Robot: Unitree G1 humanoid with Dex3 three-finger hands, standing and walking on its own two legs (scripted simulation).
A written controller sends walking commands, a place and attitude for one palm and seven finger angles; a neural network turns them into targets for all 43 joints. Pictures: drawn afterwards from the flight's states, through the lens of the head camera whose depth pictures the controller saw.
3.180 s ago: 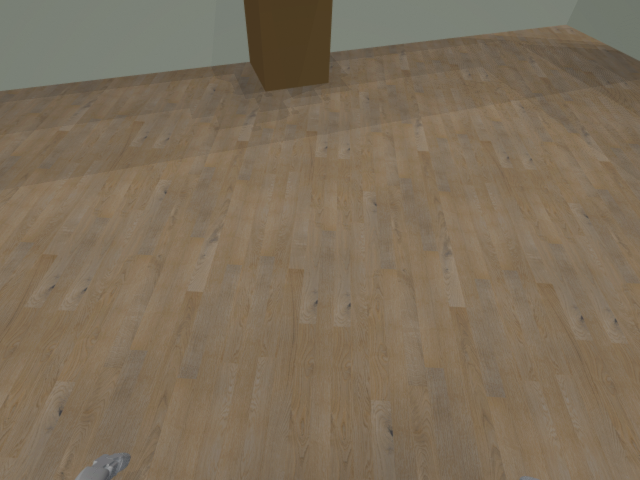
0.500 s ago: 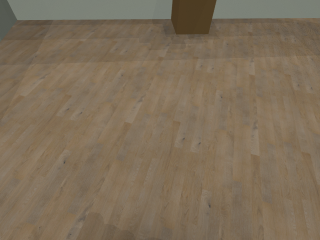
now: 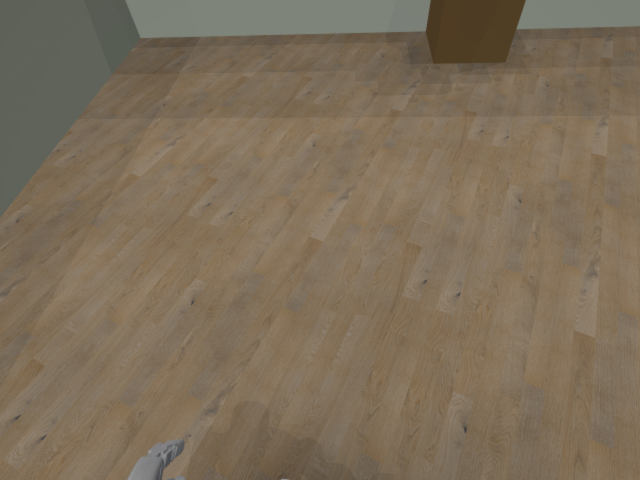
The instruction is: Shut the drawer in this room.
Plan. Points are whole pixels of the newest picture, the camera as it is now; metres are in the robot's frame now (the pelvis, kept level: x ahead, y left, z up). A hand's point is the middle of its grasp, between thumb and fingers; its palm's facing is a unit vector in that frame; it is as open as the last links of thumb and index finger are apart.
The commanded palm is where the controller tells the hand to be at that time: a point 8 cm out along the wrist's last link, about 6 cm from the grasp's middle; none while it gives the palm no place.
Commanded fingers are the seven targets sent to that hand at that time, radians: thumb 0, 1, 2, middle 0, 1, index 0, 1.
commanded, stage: turn or walk to find it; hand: left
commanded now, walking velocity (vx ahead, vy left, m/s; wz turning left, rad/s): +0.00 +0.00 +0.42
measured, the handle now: out of the picture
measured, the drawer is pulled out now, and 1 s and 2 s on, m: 0.19 0.19 0.19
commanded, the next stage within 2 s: stand and wait in 0.14 s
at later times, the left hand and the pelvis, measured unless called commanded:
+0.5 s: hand out of the picture -0.07 +0.20 -0.18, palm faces +0.21 -0.96 -0.19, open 7.4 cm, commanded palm none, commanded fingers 0.00 0.90 0.90 -0.20 -0.30 -0.20 -0.30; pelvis +0.01 +0.02 +0.00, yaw +7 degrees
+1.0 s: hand out of the picture -0.01 +0.19 -0.17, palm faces +0.12 -0.98 -0.18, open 7.4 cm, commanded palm none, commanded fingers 0.00 0.90 0.90 -0.20 -0.30 -0.20 -0.30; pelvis +0.00 +0.02 +0.01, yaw +6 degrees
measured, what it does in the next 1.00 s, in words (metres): steps on the spot: left foot, then right foot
